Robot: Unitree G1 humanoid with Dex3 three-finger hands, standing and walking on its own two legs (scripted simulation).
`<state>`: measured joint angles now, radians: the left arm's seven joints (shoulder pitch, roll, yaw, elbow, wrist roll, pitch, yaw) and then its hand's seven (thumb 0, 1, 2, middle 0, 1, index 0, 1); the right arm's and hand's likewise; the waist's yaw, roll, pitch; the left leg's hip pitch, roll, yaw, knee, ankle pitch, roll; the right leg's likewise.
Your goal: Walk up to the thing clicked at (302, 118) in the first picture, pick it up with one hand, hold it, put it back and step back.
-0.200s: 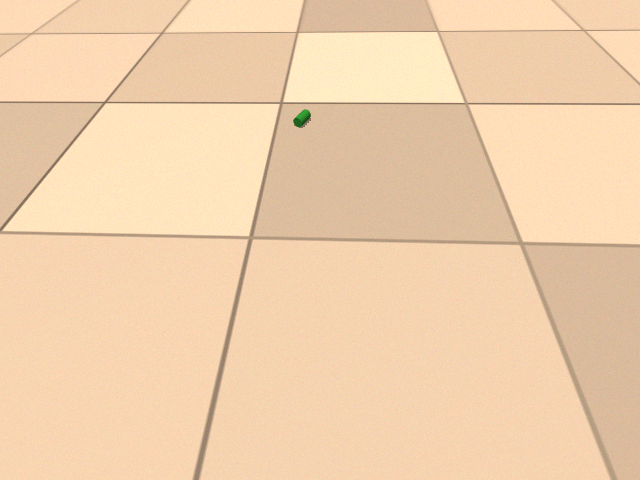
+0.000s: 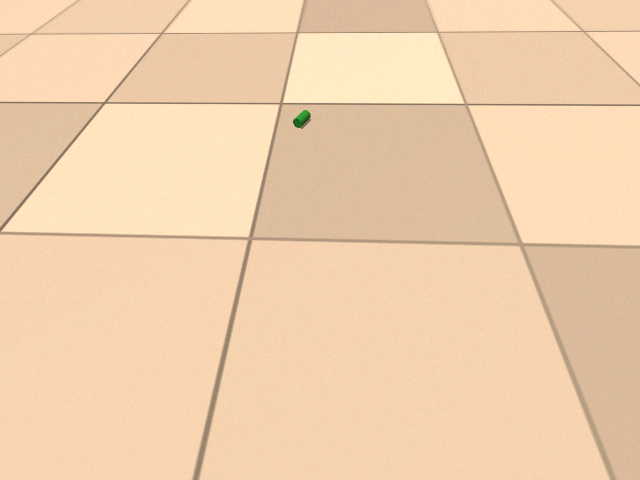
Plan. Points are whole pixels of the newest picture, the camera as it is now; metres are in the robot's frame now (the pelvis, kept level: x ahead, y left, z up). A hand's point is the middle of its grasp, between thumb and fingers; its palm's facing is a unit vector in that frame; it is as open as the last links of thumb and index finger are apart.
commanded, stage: stand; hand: left
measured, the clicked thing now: (301, 118) +2.12 +0.24 -0.75
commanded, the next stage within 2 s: walk up in 0.92 s
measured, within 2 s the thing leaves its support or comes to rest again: neither
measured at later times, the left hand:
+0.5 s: hand out of the picture +0.08 +0.25 -0.15, palm faces -0.02 -0.94 -0.34, open 7.4 cm
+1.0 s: hand out of the picture +0.10 +0.26 -0.15, palm faces +0.06 -0.95 -0.31, open 7.4 cm
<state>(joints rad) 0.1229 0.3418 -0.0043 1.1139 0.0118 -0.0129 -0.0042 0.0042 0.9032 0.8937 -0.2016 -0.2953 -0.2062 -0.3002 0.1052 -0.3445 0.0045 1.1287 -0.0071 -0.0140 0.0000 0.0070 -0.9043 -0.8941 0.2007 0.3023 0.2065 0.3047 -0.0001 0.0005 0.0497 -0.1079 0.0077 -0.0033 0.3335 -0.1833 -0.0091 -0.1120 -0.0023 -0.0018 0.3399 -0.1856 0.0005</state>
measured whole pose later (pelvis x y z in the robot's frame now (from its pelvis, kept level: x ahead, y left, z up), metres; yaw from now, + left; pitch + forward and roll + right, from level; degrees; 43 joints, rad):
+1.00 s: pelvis +0.02 +0.00 +0.00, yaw +5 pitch -1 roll -1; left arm 0.12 0.36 0.05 1.03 0.04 -0.03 -0.06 0.01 0.90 0.89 -0.20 -0.30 -0.21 -0.30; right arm 0.19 -0.37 -0.03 1.08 -0.01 -0.02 0.04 0.01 -0.90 -0.89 0.20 0.30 0.21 0.30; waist -0.01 0.00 0.02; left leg -0.22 0.01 -0.04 0.52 -0.35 0.01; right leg -0.12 -0.02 -0.10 0.39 -0.32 -0.03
